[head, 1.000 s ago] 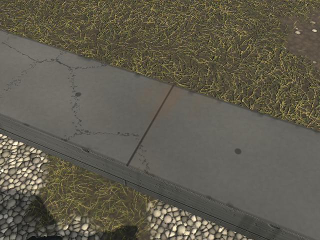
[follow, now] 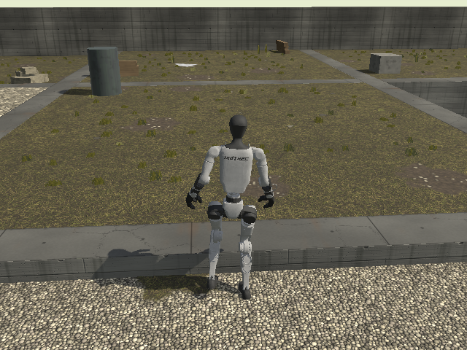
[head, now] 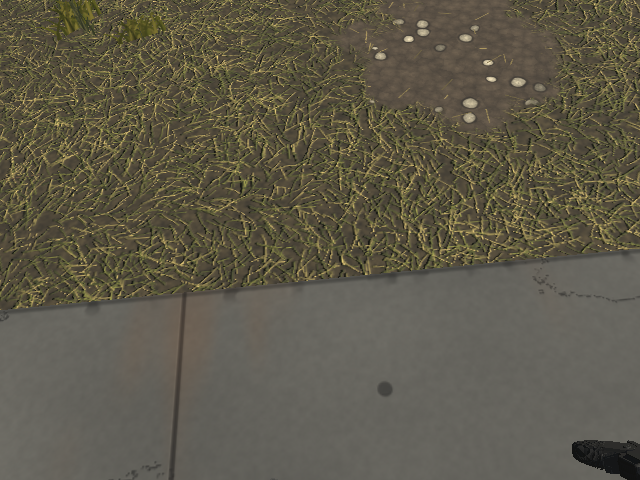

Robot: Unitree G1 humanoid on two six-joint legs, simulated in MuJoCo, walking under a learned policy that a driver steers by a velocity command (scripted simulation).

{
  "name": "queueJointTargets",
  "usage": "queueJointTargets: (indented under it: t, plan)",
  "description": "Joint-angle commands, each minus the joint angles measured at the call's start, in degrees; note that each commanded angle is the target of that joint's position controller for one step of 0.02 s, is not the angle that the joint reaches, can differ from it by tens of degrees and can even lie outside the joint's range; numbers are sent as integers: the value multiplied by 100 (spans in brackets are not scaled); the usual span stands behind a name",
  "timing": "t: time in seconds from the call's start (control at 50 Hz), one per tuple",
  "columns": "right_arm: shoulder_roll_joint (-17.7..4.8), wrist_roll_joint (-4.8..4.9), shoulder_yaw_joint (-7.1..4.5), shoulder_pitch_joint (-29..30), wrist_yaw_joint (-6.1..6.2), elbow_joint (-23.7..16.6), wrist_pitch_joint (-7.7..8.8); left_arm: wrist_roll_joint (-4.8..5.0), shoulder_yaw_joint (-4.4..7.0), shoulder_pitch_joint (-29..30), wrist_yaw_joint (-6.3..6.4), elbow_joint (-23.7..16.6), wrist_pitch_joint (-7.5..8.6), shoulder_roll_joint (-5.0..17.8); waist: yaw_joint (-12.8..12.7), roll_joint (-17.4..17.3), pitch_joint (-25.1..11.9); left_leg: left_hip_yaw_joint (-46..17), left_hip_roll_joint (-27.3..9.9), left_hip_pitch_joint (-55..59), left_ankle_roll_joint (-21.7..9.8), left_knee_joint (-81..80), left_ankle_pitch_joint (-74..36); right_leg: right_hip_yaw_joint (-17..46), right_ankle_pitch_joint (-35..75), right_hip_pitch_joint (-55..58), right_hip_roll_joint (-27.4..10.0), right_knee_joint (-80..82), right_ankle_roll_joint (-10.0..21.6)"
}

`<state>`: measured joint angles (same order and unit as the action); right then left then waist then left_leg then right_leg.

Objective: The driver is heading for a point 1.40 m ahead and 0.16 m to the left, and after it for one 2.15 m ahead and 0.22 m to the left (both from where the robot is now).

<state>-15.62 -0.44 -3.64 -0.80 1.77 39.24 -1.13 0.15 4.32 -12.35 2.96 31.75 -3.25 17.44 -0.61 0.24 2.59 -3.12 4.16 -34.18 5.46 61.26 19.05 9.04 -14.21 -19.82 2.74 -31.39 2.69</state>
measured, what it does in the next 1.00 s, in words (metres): steps on the spot: left foot, then right foot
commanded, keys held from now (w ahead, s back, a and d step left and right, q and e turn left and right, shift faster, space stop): e+shift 0.06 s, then shift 0.94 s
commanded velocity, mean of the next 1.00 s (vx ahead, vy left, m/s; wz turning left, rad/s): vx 0.00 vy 0.00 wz -0.28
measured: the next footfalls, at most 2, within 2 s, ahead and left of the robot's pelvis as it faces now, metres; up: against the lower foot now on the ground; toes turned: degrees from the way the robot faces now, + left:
left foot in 0.18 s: +0.06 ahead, +0.12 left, +0.00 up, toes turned -14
right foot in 0.54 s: -0.04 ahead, -0.10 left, +0.00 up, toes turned -11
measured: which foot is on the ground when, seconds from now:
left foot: up 0.00-0.16, down 0.18-1.00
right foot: down 0.00-0.18, up 0.20-0.52, down 0.54-1.00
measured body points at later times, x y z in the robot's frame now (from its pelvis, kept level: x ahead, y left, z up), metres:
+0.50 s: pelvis -0.01 +0.03 +0.00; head +0.02 +0.05 +0.45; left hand +0.20 +0.24 -0.11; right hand +0.07 -0.24 -0.10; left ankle +0.02 +0.13 -0.74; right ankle -0.08 -0.11 -0.71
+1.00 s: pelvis -0.01 -0.01 +0.00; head -0.01 -0.01 +0.45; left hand +0.15 +0.19 -0.13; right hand +0.03 -0.28 -0.13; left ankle +0.02 +0.13 -0.74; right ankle -0.08 -0.10 -0.74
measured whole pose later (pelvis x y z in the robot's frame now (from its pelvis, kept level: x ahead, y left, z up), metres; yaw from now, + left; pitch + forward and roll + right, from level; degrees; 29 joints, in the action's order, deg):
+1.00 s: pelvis -0.01 -0.01 +0.00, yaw -14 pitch -1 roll +0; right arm -11.7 -0.7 -2.9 -13.6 1.2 45.2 1.4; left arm -0.6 1.7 -14.5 0.6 43.7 0.3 10.0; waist 0.4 0.0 1.4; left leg -0.2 -2.1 -12.7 2.4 28.3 14.9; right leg 2.6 -19.0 -8.9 2.6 -28.8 1.9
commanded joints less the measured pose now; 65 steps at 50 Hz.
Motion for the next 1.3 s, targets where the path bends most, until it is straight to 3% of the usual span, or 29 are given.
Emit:
queueJointTargets:
  t: [0.02, 0.06, 0.12, 0.16, 0.18, 0.2, 0.22, 0.24, 0.26, 0.3, 0.34, 0.4, 0.44, 0.48, 0.52, 0.54, 0.56, 0.58, 0.6, 0.62, 0.7, 0.9, 1.16, 1.18, 1.2, 1.24, 1.26, 1.28, 1.3]
  plan:
    - [-174, 42, -2, 177, -66, -399, 101, 31, 285, 325, 91, -627, -15, 850, 28, 989, -1193, -45, 219, 225, 15, -909, -108, 1555, 3108, 1229, -1145, 366, 714]
    - [-198, 82, -30, -125, -103, -277, 75, 20, 267, 533, 45, -707, -68, 760, 71, 1239, -1102, 16, 304, 867, 11, -1426, -47, 1740, 3116, 866, -1055, 389, 636]
    - [-369, 92, -97, -290, -152, -278, 144, 77, 235, 521, -12, -661, -55, 668, -67, 1279, -1051, -17, 47, 1341, -109, -2502, -140, 2075, 2835, 1026, -1088, 295, 621]
    - [-413, 37, -166, -423, -185, -280, 262, 143, 197, 494, -24, -604, 0, 590, 46, 918, -967, -98, -240, 2146, -408, -3923, -1204, 1997, 1526, 720, -739, -25, 421]
    - [-662, -58, -222, -469, -172, -321, 279, 11, 120, 163, -56, -549, 12, 282, -138, -148, -1039, -1143, -1238, 2824, -816, -4126, -2297, 1365, -541, 20, -143, -1165, 142]
    - [-937, -207, -258, -670, -160, -407, 268, -80, 126, -91, -57, -546, 66, 325, -241, -1177, -810, -2408, -2451, 3021, -1726, -3941, -4635, 720, -2838, -1076, 866, -2708, -268]
    - [-1042, -310, -313, -578, -198, -425, 339, -58, 312, -116, -77, -604, 137, 880, -312, -1341, -858, -3262, -3192, 2426, -2598, -4180, -4391, 511, -2858, -1413, 545, -4261, -609]
    - [-761, -233, -258, -256, -183, -552, 353, 45, 422, -8, -75, -372, 113, 1215, -280, -795, -645, -2556, -2731, 2172, -2444, -4146, -3424, 488, -2295, -1377, 297, -4908, -721]
    - [-513, -111, -186, -58, -147, -584, 313, 47, 406, 103, -73, -260, 59, 1107, -303, -499, -519, -1918, -2175, 2080, -2051, -4064, -2681, 425, -1791, -1410, 272, -5083, -810]
    - [-318, 27, -53, -115, -49, -608, 247, 20, 247, 244, -110, -212, -16, 636, -168, -370, -408, -1279, -1646, 2080, -1824, -4042, -2318, 279, -1228, -1435, 389, -5208, -992]
    - [-247, -44, 0, -474, 26, -544, 196, 58, 94, 517, -155, -277, 34, 264, -10, -616, -479, -810, -1373, 2411, -1774, -4074, -2176, 33, -993, -1362, 308, -4302, -1048]
    - [-291, -102, -7, -705, 19, -519, 163, 23, -46, 634, -145, -201, 70, -30, 89, -993, -765, -615, -1356, 2856, -1753, -4009, -2497, -349, -1409, -696, -26, -2325, -1069]
    - [-572, -73, -99, -862, 8, -467, 148, 26, -49, 609, -126, -101, 98, 19, 216, -1205, -799, -714, -1460, 2850, -1821, -4067, -2424, -679, -1566, -108, -168, -1236, -995]
    - [-609, -18, -105, -994, -14, -437, 131, 62, 10, 408, -112, 55, 84, 191, 254, -1249, -764, -932, -1593, 2861, -1854, -4002, -2334, -807, -1113, 213, -174, -409, -888]
    - [-458, 69, -51, -1084, -38, -358, 153, 8, -4, 147, -129, 255, 96, 132, 77, -1013, -600, -880, -1495, 2606, -1612, -3897, -2320, -829, 171, 845, -177, 1126, -620]
    - [-392, 52, -24, -1254, -60, -291, 218, -53, -5, 111, -126, 267, 109, 215, 86, -827, -616, -869, -1441, 2335, -1356, -3891, -2075, -545, 660, 1284, -339, 1371, -443]
    - [-292, -59, 17, -1264, -114, -317, 312, -111, 23, 16, -99, 236, 123, 462, 156, -298, -787, -617, -1265, 1907, -1060, -3658, -1625, -107, 1611, 1822, -809, 1056, -273]
    - [-95, -144, 53, -1407, -142, -326, 377, -161, 53, 19, -130, 428, 133, 531, 392, 824, -854, 30, -767, 2017, -701, -3729, -570, 61, 1094, 1385, -970, 726, 66]
    - [-167, -221, 62, -1024, -136, -317, 386, -130, -48, 230, -193, 305, 186, 61, 169, 580, -657, 148, -635, 2273, -447, -3576, -527, 53, 401, 904, -867, 899, 168]
    - [-122, -189, 51, -876, -146, -303, 378, -182, -121, 219, -216, 375, 231, -152, 142, 474, -493, 147, -625, 2358, -398, -3597, -667, 25, -120, 643, -795, 996, 83]
    - [-111, -88, 7, -1009, -106, -223, 325, -131, -111, 19, -213, 514, 385, -53, 143, 446, -91, 98, -663, 2379, -487, -3552, -900, -52, -73, 293, -652, 1003, -96]
    - [-90, -35, -36, -1220, -68, 138, 342, -80, -111, -179, -221, 736, 432, -115, 99, 96, -264, 120, -711, 2494, -371, -3494, -1288, -99, 1148, 652, -570, 838, -32]
    - [-147, 6, -34, -1345, 36, 759, 262, -52, -70, -417, -193, 1385, 390, -124, 86, 42, -239, 144, -762, 2619, -317, -3538, -1551, -227, 1870, 891, -458, 869, -41]
    - [-33, -13, -4, -1462, 51, 874, 239, -64, -96, -536, -164, 1499, 375, -208, 99, 112, -473, 313, -642, 2740, -295, -3521, -994, -274, 1043, 972, -389, 1016, -4]
    - [-46, 24, -14, -1367, 78, 899, 219, -9, -41, -554, -129, 1527, 349, -58, 25, 239, -374, 612, -373, 2524, -309, -3158, -47, -166, -417, 920, -358, 1189, 192]
    - [-11, 128, 3, -928, 107, 709, 298, 96, 81, -807, -129, 1505, 407, 387, -274, 858, 331, 850, -174, 1231, -411, -2079, 976, 1214, -3740, 717, -1190, 2171, 867]
    - [17, 236, 41, -565, 88, 494, 423, 148, 118, -887, -132, 1507, 515, 554, -390, 1120, 824, 491, -446, 623, -576, -1434, 948, 2191, -4146, 525, -1822, 2717, 1260]
    - [-8, 342, 44, -318, 54, 334, 538, 101, 89, -809, -123, 1494, 620, 473, -400, 1079, 1161, 179, -736, -131, -723, -837, 1069, 2558, -3497, 681, -2133, 2875, 1441]
    - [-65, 358, 26, -420, 9, 332, 635, 67, 63, -770, -125, 1500, 720, 355, -292, 908, 1121, 48, -932, -694, -862, -545, 1049, 2479, -2804, 1195, -2212, 2723, 1473]
Keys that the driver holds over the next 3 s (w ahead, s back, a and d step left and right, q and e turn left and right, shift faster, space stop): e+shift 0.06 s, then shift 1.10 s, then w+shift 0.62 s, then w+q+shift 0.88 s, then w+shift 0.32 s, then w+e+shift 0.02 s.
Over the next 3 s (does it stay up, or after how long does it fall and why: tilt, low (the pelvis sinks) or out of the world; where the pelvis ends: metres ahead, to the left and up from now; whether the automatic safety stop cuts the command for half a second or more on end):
stays up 1.18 0.10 0.18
